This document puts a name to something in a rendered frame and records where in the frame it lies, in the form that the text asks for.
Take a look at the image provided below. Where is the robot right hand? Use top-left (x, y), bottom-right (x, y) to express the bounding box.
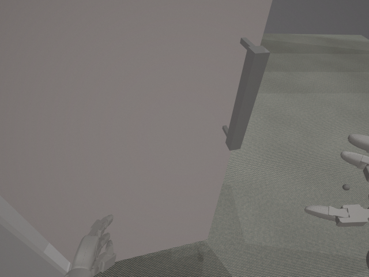
top-left (304, 134), bottom-right (369, 227)

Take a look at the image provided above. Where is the robot left hand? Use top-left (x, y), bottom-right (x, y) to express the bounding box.
top-left (71, 215), bottom-right (116, 277)

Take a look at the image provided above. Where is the fridge door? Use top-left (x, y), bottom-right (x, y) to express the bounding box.
top-left (0, 0), bottom-right (272, 264)

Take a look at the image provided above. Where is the handle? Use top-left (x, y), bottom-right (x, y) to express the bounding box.
top-left (222, 38), bottom-right (270, 151)

